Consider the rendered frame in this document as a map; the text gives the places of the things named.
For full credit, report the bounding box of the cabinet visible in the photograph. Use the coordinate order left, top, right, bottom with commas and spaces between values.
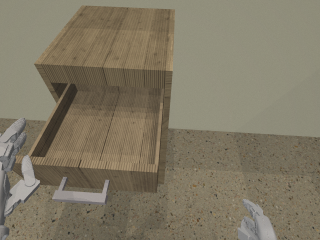
34, 5, 175, 184

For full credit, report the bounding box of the left robot hand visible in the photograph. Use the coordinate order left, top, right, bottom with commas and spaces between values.
0, 117, 40, 226

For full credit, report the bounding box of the right robot hand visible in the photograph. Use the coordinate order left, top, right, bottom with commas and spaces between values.
237, 199, 277, 240

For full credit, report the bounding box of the handle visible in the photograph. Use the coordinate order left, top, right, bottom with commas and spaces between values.
52, 177, 110, 205

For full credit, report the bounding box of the drawer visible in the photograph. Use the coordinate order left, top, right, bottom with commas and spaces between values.
12, 83, 165, 193

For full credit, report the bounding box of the robot left forearm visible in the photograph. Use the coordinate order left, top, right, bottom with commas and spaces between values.
0, 225, 10, 240

